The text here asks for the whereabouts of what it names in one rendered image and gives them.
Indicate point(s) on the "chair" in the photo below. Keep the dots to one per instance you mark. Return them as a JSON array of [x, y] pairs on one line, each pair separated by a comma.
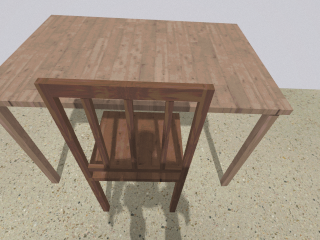
[[130, 146]]

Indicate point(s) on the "table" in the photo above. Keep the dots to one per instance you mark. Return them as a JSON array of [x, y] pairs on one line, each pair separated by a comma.
[[141, 50]]

